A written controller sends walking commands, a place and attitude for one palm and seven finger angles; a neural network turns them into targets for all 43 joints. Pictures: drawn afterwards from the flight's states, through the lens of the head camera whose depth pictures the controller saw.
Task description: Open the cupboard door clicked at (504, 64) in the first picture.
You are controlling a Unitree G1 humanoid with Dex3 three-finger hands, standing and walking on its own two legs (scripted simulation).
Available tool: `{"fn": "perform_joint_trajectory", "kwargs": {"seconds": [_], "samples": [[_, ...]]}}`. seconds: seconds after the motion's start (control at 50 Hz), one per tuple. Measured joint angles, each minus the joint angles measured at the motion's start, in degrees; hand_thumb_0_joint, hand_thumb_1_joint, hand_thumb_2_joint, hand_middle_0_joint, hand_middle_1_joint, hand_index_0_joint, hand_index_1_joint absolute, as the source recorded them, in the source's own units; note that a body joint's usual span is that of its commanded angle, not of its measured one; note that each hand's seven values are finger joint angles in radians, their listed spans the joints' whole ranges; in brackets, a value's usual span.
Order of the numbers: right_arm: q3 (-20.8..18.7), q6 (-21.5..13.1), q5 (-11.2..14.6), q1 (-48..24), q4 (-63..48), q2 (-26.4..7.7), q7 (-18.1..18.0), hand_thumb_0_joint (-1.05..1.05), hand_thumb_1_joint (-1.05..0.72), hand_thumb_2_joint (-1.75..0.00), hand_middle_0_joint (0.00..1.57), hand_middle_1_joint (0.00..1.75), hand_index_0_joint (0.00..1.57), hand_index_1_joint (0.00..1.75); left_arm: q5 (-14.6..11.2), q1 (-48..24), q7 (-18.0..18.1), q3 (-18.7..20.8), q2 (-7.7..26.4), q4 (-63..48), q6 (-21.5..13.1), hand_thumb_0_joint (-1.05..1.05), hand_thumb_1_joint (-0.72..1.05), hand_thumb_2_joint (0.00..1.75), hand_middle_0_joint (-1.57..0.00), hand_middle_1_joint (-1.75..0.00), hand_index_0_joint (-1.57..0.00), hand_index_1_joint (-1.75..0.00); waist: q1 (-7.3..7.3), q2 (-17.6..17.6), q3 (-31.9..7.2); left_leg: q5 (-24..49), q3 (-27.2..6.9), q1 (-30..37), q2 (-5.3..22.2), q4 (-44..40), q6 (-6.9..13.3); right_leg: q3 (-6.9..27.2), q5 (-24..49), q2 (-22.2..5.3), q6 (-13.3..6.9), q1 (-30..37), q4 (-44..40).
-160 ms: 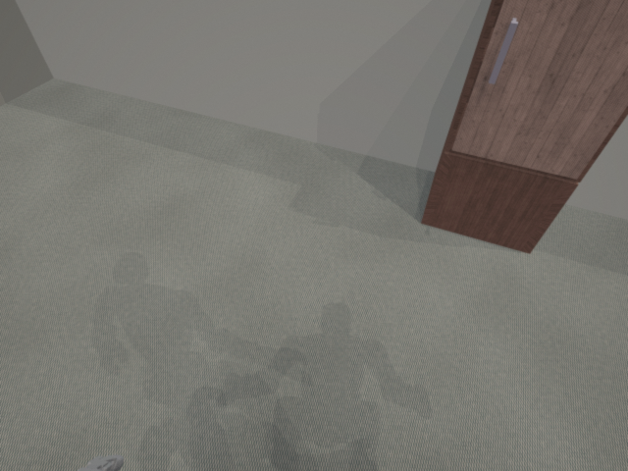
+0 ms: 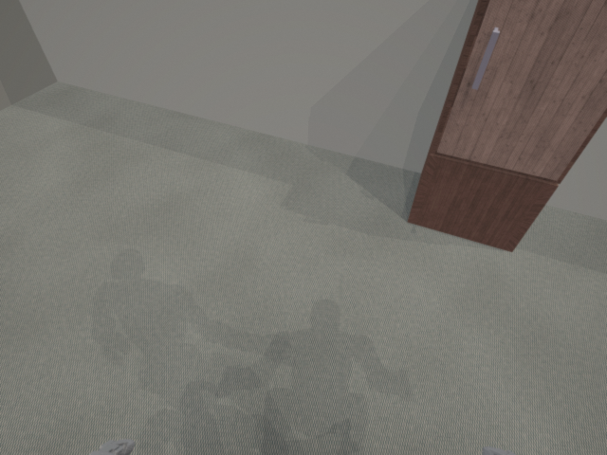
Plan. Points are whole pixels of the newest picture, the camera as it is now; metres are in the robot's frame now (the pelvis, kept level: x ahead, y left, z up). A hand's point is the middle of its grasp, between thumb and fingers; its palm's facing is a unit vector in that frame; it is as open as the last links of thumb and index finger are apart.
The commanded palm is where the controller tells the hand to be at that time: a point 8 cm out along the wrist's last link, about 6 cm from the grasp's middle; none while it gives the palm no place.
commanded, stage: stand and wait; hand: left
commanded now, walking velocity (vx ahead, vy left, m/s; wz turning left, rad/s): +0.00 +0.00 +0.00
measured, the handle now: (485, 59) +1.22 -0.49 +0.03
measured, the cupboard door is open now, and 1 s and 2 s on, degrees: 0 0 0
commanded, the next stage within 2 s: look at it before walking up in 0.66 s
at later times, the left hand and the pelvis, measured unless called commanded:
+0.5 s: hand out of the picture +0.05 +0.24 -0.15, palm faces -0.03 -0.94 -0.34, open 7.4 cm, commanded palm none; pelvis -0.01 -0.01 +0.00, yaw +0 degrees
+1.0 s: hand out of the picture +0.06 +0.23 -0.15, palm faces -0.04 -0.94 -0.33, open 7.4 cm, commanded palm none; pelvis -0.02 -0.02 +0.01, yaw +0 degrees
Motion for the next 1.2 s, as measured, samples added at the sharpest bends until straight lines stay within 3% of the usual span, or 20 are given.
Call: {"fn": "perform_joint_trajectory", "kwargs": {"seconds": [1.2], "samples": [[-0.2, 0.1, 0.4, 1.4, 6.0, -0.8, 0.1, 0.0, -0.9, -0.9, 0.2, 0.3, 0.2, 0.3, 0.1, 1.0, -0.2, 0.4, 0.2, 4.5, -0.6, 0.0, 0.91, 0.9, -0.21, -0.3, -0.2, -0.3, -0.28, 0.2, 1.5, 4.1, -0.2, 1.5, 1.7, -5.4, -1.6, -0.2, 4.2, 1.6, -1.4, 1.3, -5.2]]}}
